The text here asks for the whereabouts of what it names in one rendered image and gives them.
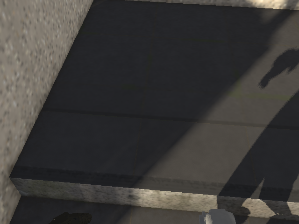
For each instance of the robot right thigh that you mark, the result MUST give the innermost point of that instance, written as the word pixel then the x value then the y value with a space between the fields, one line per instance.
pixel 216 216

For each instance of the robot left hand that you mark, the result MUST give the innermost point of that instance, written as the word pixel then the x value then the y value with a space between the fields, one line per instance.
pixel 75 218

